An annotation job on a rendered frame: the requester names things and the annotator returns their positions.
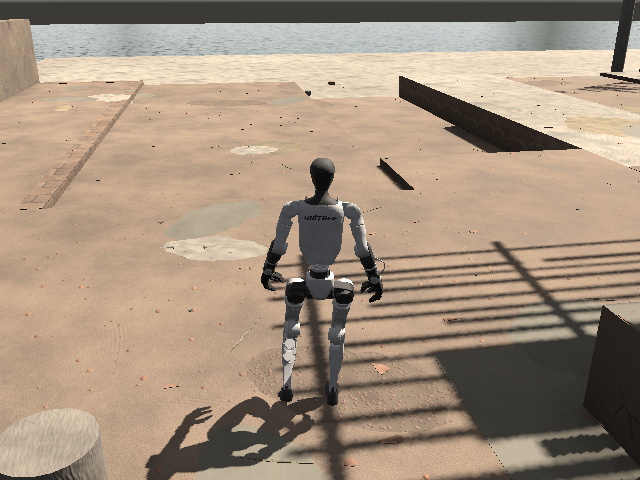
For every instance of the robot left forearm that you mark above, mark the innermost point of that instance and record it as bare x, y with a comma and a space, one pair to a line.
271, 261

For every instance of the robot right hand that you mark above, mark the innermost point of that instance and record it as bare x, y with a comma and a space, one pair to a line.
378, 288

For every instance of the robot left hand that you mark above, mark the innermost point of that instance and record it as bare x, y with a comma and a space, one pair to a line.
275, 277

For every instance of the right robot foot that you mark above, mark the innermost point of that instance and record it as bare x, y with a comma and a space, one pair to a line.
332, 397

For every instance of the right robot thigh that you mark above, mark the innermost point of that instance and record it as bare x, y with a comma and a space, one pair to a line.
343, 296

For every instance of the robot right forearm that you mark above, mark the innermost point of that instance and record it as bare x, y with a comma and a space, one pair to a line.
370, 267

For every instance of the right robot upper arm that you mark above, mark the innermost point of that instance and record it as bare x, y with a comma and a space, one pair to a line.
352, 211

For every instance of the left robot upper arm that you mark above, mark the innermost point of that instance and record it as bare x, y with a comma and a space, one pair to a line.
289, 210

